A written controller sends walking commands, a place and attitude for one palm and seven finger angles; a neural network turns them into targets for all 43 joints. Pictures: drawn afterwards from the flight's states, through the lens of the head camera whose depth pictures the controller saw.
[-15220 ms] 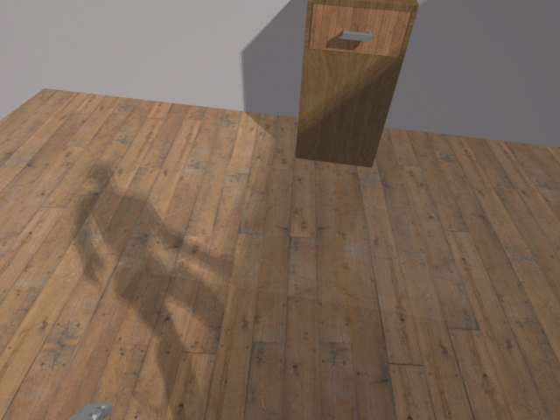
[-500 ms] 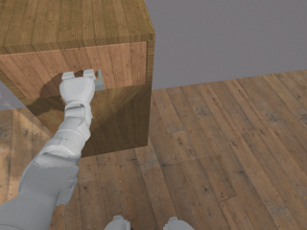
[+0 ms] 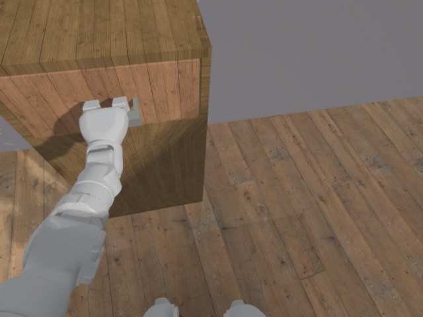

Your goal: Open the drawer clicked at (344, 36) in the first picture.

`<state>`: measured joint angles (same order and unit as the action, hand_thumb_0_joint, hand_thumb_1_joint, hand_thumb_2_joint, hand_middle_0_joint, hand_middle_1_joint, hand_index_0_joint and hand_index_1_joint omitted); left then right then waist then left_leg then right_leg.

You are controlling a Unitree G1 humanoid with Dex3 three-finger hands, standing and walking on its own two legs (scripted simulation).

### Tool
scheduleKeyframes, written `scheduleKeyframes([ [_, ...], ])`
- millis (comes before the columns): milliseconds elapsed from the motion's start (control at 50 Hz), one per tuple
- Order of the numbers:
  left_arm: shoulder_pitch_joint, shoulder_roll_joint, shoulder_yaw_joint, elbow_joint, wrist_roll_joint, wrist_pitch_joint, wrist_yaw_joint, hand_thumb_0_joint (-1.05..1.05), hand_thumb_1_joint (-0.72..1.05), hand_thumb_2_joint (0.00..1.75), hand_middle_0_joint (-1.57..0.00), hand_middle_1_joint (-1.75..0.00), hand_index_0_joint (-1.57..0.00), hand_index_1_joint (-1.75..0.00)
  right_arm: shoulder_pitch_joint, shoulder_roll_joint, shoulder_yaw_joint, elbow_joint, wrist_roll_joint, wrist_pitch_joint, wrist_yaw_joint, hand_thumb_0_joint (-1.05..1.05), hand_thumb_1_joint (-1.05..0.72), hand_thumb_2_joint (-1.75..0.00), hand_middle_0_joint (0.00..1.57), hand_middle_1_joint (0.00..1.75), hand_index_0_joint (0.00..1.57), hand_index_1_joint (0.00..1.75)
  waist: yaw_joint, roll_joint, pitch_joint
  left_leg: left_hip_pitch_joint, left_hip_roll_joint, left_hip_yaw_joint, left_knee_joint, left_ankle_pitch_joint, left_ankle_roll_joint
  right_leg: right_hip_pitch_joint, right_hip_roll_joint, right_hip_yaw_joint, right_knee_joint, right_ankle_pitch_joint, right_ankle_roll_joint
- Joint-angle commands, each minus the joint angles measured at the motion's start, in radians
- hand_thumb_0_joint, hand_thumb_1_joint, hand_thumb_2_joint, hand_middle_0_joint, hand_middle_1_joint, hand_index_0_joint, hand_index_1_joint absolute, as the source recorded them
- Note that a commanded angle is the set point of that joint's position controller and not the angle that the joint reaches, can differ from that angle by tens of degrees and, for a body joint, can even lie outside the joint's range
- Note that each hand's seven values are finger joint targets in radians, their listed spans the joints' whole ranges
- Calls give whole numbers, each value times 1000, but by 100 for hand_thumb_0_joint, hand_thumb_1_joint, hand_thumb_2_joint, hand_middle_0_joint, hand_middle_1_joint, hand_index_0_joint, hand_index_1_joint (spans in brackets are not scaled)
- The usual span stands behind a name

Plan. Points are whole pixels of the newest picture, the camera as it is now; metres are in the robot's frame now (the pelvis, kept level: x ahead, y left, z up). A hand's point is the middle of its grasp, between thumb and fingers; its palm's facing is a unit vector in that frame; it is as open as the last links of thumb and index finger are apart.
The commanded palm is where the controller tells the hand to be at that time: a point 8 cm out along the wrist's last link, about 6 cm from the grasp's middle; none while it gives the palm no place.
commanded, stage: pull the drawer open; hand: left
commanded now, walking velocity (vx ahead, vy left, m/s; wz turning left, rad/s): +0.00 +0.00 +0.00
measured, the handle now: (111, 113) +0.55 +0.17 +0.01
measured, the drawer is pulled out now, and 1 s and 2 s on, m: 0.00 0.11 0.23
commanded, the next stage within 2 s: none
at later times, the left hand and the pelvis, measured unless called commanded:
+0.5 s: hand (114, 156) +0.45 +0.16 -0.01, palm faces -0.04 -0.06 -1.00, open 6.1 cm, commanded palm +0.41 +0.16 +0.05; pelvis +0.01 +0.00 +0.01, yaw +0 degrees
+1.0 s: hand (115, 186) +0.38 +0.15 -0.01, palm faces -0.01 -0.06 -1.00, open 6.1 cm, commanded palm +0.35 +0.15 +0.05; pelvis +0.00 -0.01 +0.01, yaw +1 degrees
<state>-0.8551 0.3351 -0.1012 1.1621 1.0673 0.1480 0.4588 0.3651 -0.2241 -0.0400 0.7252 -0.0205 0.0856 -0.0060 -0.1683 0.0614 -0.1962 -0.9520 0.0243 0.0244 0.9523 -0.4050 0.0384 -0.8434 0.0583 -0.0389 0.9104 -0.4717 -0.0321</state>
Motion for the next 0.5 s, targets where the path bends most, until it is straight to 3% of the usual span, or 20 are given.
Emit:
scheduleKeyframes([
  [0, -390, 189, 36, -143, -9, 10, 15, 0, 90, 90, -40, -135, -40, -135, 146, -158, -55, -56, 6, -9, -9, 0, -90, -90, 20, 30, 20, 30, -8, 10, -399, 359, -35, -21, -55, 376, 17, 137, 15, 27, -117, 441, 10],
  [120, -285, 162, 35, -169, -18, -3, 3, 0, 90, 90, -40, -135, -40, -135, 128, -155, -57, -76, 9, -5, -6, 0, -90, -90, 20, 30, 20, 30, 24, 11, -400, 390, -31, -18, -73, 390, 13, 151, 17, 22, -122, 433, 5],
  [200, -230, 93, 1, -213, -26, -11, 2, 0, 90, 90, -40, -135, -40, -135, 117, -151, -64, -84, 8, -4, 1, 0, -90, -90, 20, 30, 20, 30, 32, 0, -396, 421, -26, -15, -81, 422, 12, 160, 20, 19, -127, 460, 5],
  [220, -196, 83, -2, -207, -26, -9, 2, 0, 90, 90, -40, -135, -40, -135, 116, -150, -65, -85, 10, -2, 2, 0, -90, -90, 20, 30, 20, 30, 38, -27, -386, 418, -27, -16, -85, 422, 12, 169, 21, 15, -130, 460, 4],
  [280, -181, 87, 8, -255, -21, -14, 10, 0, 90, 90, -40, -135, -40, -135, 104, -152, -70, -87, 9, 2, 4, 0, -90, -90, 20, 30, 20, 30, 50, -11, -389, 451, -22, -20, -94, 447, 8, 164, 20, 13, -130, 459, 1],
  [300, -147, 52, -11, -255, -23, -10, 14, 0, 90, 90, -40, -135, -40, -135, 98, -147, -71, -89, 9, 4, 8, 0, -90, -90, 20, 30, 20, 30, 54, -6, -377, 456, -24, -17, -99, 450, 8, 167, 22, 10, -134, 460, -1],
  [320, -147, 43, -18, -259, -24, -8, 17, 0, 90, 90, -40, -135, -40, -135, 94, -148, -71, -87, 9, 7, 8, 0, -90, -90, 20, 30, 20, 30, 49, -36, -362, 456, -21, -21, -102, 445, 9, 164, 21, 9, -139, 456, 0],
  [360, -136, 43, -11, -298, -24, -13, 24, 0, 90, 90, -40, -135, -40, -135, 78, -145, -76, -90, 9, 9, 10, 0, -90, -90, 20, 30, 20, 30, 56, -32, -375, 468, -23, -19, -101, 465, 9, 184, 18, 13, -139, 478, -2],
  [420, -87, -4, -38, -303, -21, -4, 34, 0, 90, 90, -40, -135, -40, -135, 62, -138, -77, -91, 10, 14, 13, 0, -90, -90, 20, 30, 20, 30, 61, -45, -340, 476, -25, -16, -109, 467, 9, 181, 19, 8, -146, 481, -3],
  [460, -81, 34, -7, -324, -20, -2, 41, 0, 90, 90, -40, -135, -40, -135, 50, -142, -74, -94, 10, 18, 12, 0, -90, -90, 20, 30, 20, 30, 71, -63, -338, 459, -28, -15, -114, 460, 10, 213, 15, 14, -145, 499, -4],
  [480, -64, 24, -17, -330, -14, 1, 44, 0, 90, 90, -40, -135, -40, -135, 42, -138, -74, -102, 11, 21, 12, 0, -90, -90, 20, 30, 20, 30, 78, -39, -336, 464, -31, -13, -120, 452, 8, 208, 15, 13, -146, 484, -5],
])
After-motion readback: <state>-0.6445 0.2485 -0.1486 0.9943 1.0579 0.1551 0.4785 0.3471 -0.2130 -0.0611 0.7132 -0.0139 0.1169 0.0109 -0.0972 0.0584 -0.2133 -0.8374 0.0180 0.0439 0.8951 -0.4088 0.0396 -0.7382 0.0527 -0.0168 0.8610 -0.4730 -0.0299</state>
